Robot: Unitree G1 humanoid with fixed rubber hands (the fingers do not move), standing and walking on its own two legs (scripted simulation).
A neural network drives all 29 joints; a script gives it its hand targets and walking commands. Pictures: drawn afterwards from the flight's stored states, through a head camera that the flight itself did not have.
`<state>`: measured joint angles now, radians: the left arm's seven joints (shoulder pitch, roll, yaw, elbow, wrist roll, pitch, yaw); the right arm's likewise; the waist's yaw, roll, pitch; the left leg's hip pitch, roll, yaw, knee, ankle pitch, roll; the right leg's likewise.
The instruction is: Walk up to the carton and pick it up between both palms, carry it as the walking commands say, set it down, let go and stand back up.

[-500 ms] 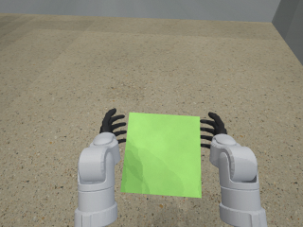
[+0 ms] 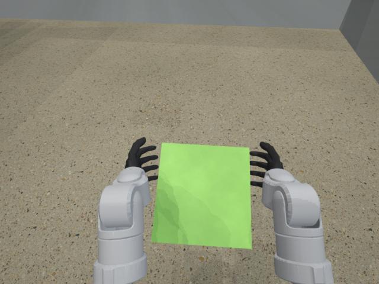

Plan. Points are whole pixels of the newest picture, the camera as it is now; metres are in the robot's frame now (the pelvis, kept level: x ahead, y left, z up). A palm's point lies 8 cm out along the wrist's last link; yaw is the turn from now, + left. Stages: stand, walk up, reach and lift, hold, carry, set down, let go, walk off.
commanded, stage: carry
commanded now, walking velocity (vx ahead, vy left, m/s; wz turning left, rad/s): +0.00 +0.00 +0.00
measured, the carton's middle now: (201, 196) +0.30 +0.01 +0.00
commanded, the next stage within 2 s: hold in 0.26 s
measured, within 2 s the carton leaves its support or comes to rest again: neither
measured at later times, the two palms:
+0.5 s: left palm (131, 211) +0.25 +0.15 +0.04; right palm (264, 206) +0.26 -0.12 +0.04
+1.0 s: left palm (120, 205) +0.24 +0.17 +0.08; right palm (258, 205) +0.25 -0.10 +0.06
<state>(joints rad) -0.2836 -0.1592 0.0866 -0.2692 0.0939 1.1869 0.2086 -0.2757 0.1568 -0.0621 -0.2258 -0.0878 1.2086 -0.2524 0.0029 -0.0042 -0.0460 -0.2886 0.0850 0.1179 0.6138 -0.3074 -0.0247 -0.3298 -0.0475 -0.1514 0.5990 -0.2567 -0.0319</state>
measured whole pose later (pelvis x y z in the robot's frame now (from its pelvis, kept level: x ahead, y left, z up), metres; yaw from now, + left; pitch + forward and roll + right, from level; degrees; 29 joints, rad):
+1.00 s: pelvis -0.06 +0.01 +0.01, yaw +6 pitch -12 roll -2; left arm -0.48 -0.23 0.35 0.51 0.40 0.65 0.00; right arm -0.43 0.20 -0.39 0.52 -0.34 0.69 -0.10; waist -0.01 0.01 0.03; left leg -0.15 0.00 -0.04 0.56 -0.24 0.01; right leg -0.13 0.00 -0.07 0.49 -0.24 -0.02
